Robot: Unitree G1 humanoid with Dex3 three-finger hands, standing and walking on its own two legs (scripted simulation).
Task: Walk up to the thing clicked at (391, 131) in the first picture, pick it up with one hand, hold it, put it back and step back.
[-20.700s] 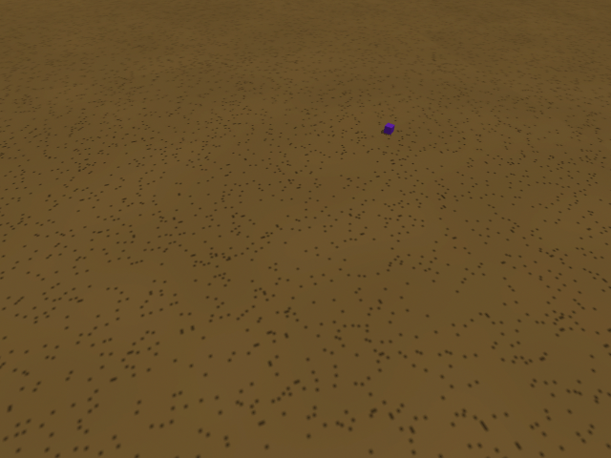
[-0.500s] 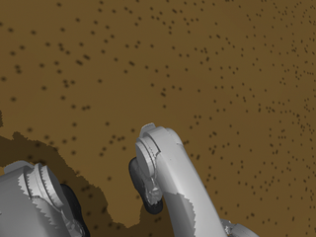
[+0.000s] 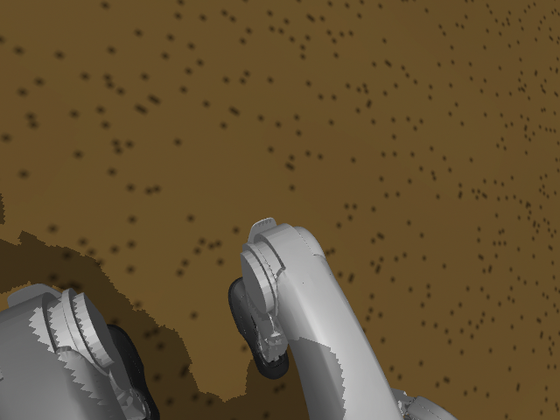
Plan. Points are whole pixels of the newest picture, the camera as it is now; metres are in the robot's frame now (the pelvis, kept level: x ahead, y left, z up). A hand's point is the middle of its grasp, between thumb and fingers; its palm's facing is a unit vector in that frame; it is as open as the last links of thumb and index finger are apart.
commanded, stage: rise first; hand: left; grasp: from above
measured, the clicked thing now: out of the picture +0.45 +0.32 -0.31
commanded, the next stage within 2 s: approach in 0.04 s
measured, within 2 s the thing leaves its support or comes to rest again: neither
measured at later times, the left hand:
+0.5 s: hand out of the picture +0.46 +0.31 -0.20, palm faces +0.03 -0.45 -0.89, open 14.3 cm
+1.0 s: hand out of the picture +0.45 +0.35 -0.19, palm faces +0.07 -0.44 -0.89, open 14.3 cm
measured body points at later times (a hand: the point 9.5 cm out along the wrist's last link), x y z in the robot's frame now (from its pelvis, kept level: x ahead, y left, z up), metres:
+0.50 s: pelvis +0.00 +0.00 +0.00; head +0.29 +0.08 +0.33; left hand +0.46 +0.33 -0.15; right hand +0.00 -0.27 -0.07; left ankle +0.08 +0.14 -0.30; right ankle +0.11 -0.11 -0.30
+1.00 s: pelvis +0.00 +0.00 +0.00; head +0.28 +0.08 +0.33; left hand +0.45 +0.37 -0.14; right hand +0.01 -0.25 -0.08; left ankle +0.08 +0.14 -0.30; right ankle +0.11 -0.11 -0.30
